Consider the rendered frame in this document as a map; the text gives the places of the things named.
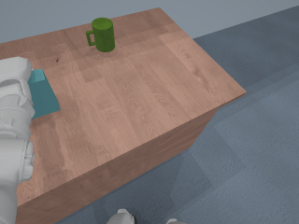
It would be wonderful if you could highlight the robot left hand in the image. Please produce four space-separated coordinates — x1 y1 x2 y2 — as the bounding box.
0 56 34 106

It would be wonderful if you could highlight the sponge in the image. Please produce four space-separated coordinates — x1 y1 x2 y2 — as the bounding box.
27 68 61 119

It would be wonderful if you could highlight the left robot thigh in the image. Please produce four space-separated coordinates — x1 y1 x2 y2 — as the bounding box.
107 213 135 224

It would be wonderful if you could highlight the left robot upper arm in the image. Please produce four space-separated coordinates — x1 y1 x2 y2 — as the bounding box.
0 137 35 224

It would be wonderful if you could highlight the table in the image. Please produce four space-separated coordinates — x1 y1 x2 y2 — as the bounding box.
0 7 246 224

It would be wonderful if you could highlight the robot left forearm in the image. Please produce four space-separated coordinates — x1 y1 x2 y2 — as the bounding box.
0 77 35 141

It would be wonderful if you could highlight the robot left shin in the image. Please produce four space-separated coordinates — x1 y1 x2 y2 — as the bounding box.
118 208 130 215

